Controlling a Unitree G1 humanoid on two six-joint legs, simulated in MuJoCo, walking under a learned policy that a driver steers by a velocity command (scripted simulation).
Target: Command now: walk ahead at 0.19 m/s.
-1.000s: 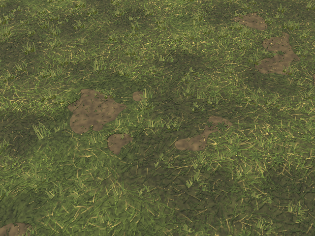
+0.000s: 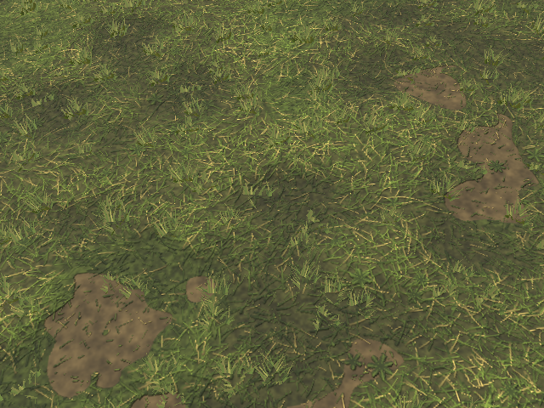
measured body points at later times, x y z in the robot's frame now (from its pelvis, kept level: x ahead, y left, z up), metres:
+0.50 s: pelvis +0.10 +0.03 -0.01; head +0.12 +0.04 +0.43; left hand +0.13 +0.29 -0.17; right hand +0.22 -0.21 -0.15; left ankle +0.15 +0.14 -0.75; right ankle +0.02 -0.08 -0.75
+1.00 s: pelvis +0.15 +0.07 -0.02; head +0.16 +0.08 +0.43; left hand +0.11 +0.32 -0.18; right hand +0.23 -0.21 -0.15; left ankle +0.16 +0.15 -0.75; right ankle +0.02 -0.08 -0.71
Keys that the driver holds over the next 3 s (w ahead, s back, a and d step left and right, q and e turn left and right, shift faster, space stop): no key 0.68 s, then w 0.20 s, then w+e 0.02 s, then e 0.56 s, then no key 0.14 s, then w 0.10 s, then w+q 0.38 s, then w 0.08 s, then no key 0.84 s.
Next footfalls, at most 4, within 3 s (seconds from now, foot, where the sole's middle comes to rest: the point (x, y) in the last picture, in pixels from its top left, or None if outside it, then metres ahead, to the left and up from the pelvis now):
0.20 left None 0.19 0.14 -0.78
1.44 right None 0.26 -0.09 -0.78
1.98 left None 0.37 0.12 -0.78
2.40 right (351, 330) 0.66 -0.13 -0.78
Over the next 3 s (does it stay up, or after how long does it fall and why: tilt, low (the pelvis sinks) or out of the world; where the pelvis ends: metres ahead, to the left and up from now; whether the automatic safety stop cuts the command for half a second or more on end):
stays up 0.60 0.00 -0.01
